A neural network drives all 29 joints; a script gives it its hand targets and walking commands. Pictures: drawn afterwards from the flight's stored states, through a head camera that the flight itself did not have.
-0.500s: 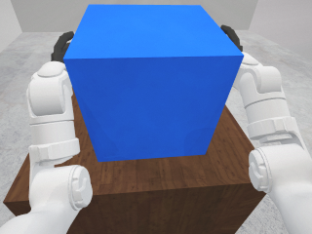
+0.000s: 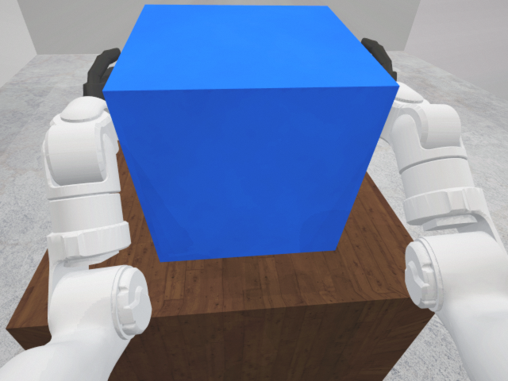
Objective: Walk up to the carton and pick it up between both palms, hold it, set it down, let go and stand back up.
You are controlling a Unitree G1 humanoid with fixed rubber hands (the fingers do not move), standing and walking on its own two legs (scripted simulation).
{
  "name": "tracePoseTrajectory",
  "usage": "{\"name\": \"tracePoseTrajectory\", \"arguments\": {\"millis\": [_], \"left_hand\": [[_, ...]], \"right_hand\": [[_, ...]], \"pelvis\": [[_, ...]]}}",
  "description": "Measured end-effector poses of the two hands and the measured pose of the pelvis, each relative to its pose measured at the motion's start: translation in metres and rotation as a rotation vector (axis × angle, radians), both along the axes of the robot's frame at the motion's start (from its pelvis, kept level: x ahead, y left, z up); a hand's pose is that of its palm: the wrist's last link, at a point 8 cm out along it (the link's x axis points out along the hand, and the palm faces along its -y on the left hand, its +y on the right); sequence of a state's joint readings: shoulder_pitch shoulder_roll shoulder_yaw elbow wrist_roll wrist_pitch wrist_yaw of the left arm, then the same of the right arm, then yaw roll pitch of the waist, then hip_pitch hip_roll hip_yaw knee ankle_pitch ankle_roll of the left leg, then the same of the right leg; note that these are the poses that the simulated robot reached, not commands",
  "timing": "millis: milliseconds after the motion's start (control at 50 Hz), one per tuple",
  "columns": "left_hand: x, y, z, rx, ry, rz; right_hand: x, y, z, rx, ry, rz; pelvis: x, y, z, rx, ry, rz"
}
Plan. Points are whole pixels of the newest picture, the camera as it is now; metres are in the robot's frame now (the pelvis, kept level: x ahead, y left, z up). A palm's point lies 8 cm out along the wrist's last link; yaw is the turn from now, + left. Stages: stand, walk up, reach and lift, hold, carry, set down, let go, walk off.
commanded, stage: hold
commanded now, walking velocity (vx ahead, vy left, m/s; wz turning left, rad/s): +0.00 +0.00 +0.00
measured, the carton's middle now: (244, 133) +0.40 -0.02 +0.25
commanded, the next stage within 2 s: none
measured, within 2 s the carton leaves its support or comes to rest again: neither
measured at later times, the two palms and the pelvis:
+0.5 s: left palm (104, 109) +0.38 +0.17 +0.30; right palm (377, 97) +0.37 -0.19 +0.32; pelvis +0.00 +0.00 +0.00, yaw +0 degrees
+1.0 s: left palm (104, 109) +0.38 +0.17 +0.30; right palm (378, 97) +0.37 -0.19 +0.32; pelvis +0.00 +0.00 +0.00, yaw +0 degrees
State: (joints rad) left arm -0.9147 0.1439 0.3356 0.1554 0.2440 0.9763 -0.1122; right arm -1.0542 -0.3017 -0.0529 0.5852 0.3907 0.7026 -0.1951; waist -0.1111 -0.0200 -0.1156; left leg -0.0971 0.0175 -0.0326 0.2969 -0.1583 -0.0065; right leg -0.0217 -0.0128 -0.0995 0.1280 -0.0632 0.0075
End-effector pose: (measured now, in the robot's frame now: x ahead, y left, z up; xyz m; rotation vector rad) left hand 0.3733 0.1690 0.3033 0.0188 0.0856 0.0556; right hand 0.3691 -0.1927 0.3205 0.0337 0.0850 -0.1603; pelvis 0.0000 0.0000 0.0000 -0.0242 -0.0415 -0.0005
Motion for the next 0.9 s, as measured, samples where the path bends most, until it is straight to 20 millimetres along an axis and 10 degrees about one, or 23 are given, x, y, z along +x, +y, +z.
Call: {"name": "tracePoseTrajectory", "arguments": {"millis": [900], "left_hand": [[0.005,-0.003,-0.005,-0.003,0.001,-0.016]], "right_hand": [[0.0,-0.003,-0.006,-0.009,0.004,-0.016]], "pelvis": [[0.0,-0.001,0.0,0.0,0.008,0.001]]}}
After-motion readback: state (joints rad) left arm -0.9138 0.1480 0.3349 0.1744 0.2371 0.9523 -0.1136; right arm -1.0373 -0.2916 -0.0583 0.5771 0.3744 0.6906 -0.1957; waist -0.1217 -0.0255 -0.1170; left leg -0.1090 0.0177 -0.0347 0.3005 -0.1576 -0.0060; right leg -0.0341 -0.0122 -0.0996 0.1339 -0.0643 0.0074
